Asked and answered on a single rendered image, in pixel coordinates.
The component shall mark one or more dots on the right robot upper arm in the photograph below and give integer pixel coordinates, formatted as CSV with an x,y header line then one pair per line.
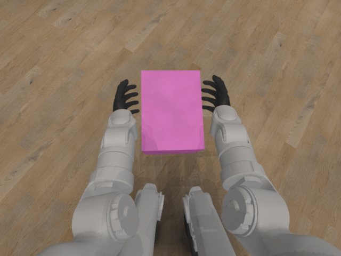
x,y
259,220

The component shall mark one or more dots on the robot left hand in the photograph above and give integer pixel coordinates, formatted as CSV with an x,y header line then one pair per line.
x,y
120,97

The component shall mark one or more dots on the right robot shin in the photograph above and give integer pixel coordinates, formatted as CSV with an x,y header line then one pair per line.
x,y
197,188

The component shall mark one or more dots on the robot left forearm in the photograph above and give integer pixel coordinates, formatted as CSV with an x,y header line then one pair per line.
x,y
116,156

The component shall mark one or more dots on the robot right forearm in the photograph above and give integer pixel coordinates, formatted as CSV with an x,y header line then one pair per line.
x,y
235,152

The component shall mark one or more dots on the left robot upper arm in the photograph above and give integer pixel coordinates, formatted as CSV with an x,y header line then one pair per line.
x,y
101,226

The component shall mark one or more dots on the robot right hand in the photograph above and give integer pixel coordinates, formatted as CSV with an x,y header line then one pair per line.
x,y
221,93

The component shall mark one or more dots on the robot right foot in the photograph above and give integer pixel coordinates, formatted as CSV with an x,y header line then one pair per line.
x,y
193,252

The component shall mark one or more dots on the carton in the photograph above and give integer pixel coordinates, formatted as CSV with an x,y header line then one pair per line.
x,y
171,112

